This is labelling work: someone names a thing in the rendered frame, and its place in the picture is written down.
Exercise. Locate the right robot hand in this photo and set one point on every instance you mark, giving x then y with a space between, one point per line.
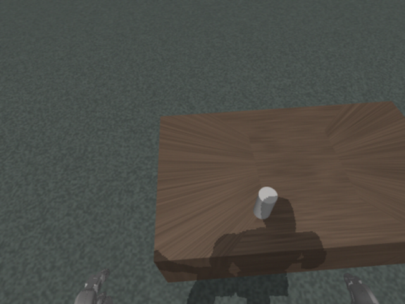
360 293

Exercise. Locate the can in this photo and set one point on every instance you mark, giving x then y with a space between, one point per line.
265 202

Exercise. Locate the left robot hand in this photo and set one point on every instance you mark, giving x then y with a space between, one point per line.
92 287

